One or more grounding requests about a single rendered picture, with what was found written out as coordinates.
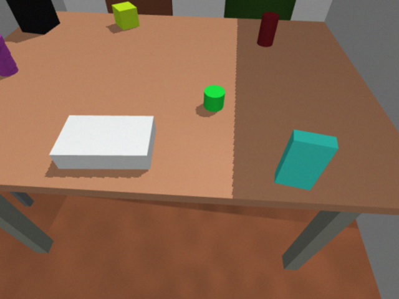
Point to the table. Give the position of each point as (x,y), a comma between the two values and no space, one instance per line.
(88,65)

